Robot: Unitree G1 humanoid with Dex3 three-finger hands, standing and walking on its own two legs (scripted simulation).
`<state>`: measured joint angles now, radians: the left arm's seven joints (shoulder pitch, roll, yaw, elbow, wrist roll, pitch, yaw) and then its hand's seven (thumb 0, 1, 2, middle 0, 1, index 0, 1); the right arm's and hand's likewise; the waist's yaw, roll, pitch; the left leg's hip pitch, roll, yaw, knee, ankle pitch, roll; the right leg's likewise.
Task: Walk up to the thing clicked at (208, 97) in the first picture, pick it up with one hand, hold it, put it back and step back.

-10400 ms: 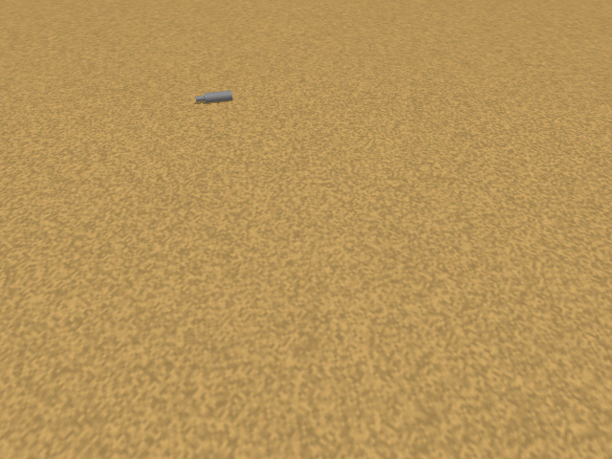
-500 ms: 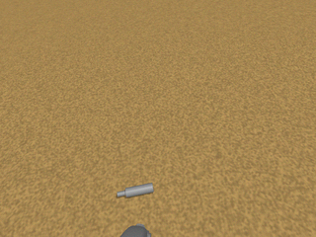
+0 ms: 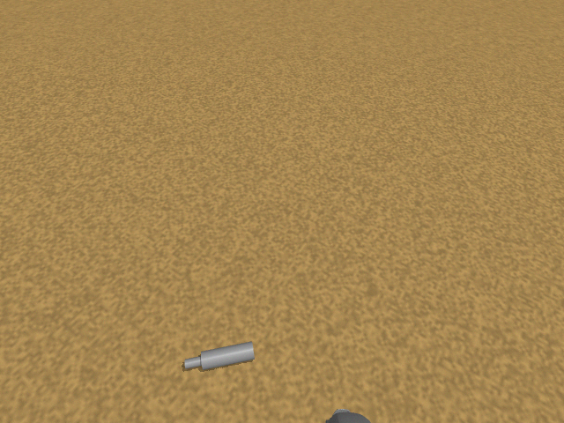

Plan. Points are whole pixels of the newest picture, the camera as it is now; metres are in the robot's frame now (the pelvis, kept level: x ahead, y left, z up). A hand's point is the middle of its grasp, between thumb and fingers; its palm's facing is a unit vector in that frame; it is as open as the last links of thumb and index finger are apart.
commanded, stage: walk up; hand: left
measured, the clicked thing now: (219, 357) +0.44 +0.19 -0.74
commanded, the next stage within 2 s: none
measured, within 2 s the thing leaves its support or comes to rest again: neither
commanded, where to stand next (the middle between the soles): +0.02 -0.02 m, yaw -1 degrees
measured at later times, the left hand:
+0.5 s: hand out of the picture +0.10 +0.24 -0.15, palm faces +0.00 -0.95 -0.31, open 7.4 cm
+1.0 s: hand out of the picture +0.04 +0.26 -0.15, palm faces +0.03 -0.92 -0.39, open 7.4 cm
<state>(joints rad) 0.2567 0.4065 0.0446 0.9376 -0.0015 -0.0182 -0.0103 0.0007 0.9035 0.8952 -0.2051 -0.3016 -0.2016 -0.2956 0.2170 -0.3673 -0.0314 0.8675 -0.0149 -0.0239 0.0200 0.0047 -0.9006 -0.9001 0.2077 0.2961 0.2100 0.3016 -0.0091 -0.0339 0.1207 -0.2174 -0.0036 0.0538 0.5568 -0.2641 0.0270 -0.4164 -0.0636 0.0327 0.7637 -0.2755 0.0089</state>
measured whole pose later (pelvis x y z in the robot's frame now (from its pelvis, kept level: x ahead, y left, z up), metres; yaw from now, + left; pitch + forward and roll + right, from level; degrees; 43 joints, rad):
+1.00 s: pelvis -0.04 -0.01 +0.00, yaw +3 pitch -2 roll +1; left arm 0.04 0.37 0.05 1.04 0.01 0.03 -0.01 0.00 0.90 0.90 -0.21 -0.30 -0.20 -0.30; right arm 0.05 -0.40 -0.04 1.01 0.01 0.02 -0.01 0.00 -0.90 -0.90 0.21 0.30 0.21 0.30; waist 0.02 0.01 0.19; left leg -0.31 -0.03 -0.03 0.75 -0.42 0.01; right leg -0.38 -0.06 -0.03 0.50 -0.09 0.00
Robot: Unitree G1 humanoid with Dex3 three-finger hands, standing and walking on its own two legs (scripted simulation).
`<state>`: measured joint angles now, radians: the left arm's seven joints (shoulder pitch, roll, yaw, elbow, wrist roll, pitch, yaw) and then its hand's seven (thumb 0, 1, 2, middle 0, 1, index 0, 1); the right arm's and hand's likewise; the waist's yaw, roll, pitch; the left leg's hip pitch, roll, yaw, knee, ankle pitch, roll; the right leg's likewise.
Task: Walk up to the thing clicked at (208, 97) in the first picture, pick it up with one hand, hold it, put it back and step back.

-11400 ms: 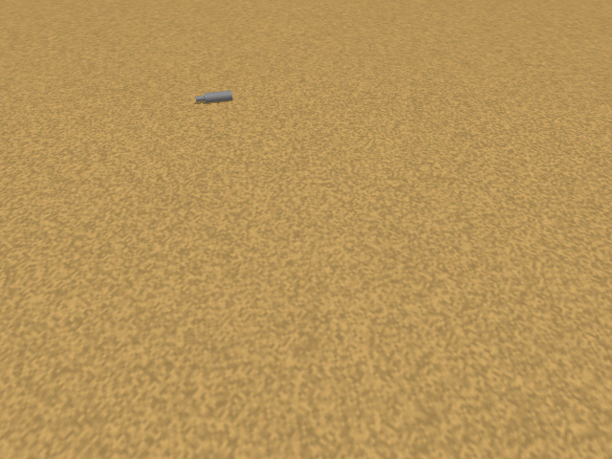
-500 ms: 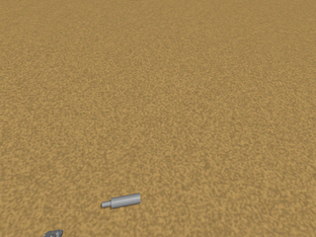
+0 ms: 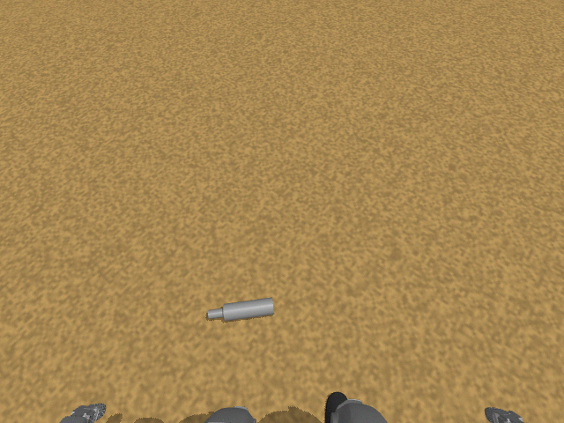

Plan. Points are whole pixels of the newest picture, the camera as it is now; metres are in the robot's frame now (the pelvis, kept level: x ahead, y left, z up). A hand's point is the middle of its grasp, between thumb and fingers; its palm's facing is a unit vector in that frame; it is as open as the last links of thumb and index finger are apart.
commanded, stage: walk up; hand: left
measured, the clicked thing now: (241, 310) +0.49 +0.19 -0.74
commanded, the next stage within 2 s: stand in 1.82 s
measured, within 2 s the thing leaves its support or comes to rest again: neither
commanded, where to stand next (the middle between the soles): +0.06 -0.01 m, yaw -4 degrees
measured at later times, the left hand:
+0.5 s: hand out of the picture +0.03 +0.28 -0.15, palm faces -0.16 -0.92 -0.34, open 7.4 cm
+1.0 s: hand out of the picture +0.09 +0.24 -0.14, palm faces -0.04 -0.91 -0.40, open 7.4 cm
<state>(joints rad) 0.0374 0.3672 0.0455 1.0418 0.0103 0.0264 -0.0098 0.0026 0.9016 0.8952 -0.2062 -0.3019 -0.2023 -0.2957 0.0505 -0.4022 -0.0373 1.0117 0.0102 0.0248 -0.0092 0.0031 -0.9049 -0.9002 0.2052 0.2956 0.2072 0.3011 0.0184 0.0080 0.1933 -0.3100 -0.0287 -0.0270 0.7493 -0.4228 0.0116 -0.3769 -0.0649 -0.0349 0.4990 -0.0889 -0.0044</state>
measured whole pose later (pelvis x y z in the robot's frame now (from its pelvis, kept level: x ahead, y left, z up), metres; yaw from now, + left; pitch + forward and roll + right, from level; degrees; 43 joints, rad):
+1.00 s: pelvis +0.00 -0.03 -0.01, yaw -2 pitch -3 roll -1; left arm 0.20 0.37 0.04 0.89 0.00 -0.03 0.01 0.00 0.90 0.90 -0.21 -0.30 -0.20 -0.30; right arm 0.26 -0.38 -0.05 0.93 -0.02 0.03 0.03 0.01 -0.91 -0.90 0.20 0.30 0.21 0.30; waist 0.00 0.05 0.13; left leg -0.32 0.02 -0.03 0.64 -0.23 0.01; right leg -0.15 -0.02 -0.08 0.60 -0.39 0.00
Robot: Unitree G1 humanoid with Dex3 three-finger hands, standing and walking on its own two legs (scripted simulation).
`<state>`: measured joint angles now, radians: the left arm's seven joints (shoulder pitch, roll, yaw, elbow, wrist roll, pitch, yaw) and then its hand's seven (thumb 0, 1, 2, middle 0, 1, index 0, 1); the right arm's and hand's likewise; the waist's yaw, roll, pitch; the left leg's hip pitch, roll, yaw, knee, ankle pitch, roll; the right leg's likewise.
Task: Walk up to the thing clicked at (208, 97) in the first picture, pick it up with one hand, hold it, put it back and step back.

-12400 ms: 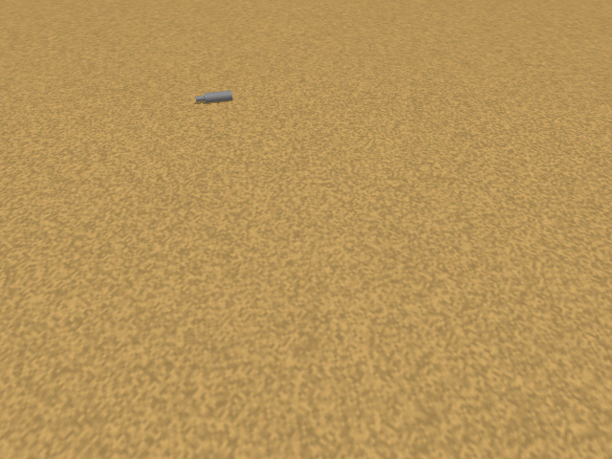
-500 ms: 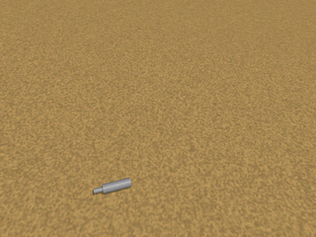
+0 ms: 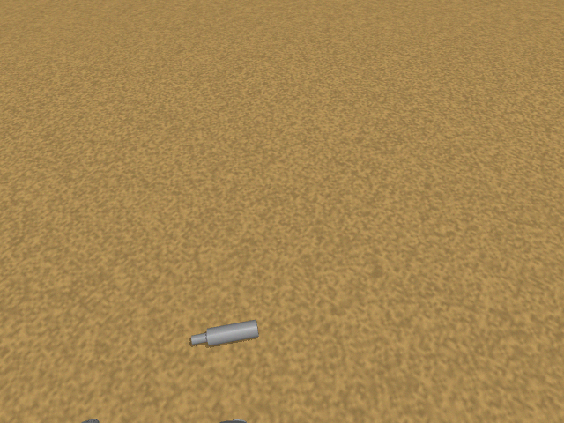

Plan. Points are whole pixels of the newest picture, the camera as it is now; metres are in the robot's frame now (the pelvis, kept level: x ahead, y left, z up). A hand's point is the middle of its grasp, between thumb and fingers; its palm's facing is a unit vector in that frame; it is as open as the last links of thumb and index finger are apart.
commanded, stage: walk up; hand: left
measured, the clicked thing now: (225, 333) +0.49 +0.23 -0.73
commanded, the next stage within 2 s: stand in 0.82 s
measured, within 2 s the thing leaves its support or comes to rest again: neither
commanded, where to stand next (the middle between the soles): +0.07 +0.02 m, yaw -2 degrees
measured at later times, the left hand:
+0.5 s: hand out of the picture +0.03 +0.30 -0.13, palm faces -0.02 -0.89 -0.45, open 7.4 cm
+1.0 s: hand out of the picture +0.03 +0.26 -0.14, palm faces +0.00 -0.95 -0.32, open 7.4 cm
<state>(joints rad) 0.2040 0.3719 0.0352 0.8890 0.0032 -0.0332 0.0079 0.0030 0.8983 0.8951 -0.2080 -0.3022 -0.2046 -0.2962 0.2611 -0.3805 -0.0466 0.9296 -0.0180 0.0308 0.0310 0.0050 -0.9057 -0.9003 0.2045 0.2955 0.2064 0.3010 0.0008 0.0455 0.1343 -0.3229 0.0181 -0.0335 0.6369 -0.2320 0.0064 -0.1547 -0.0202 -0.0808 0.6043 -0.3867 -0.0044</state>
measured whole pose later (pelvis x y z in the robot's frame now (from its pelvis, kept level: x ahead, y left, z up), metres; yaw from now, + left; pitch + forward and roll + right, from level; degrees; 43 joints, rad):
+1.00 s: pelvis -0.04 +0.01 +0.02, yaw +1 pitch -3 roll +0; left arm 0.13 0.33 0.00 1.09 0.00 -0.02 -0.02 0.00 0.90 0.90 -0.21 -0.30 -0.20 -0.30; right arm 0.11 -0.37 -0.01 1.08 -0.01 -0.02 0.01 0.01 -0.90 -0.90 0.21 0.30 0.21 0.30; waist 0.00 0.01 0.08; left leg -0.15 0.04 -0.06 0.45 -0.24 -0.05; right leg -0.18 -0.02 -0.02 0.46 -0.23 0.01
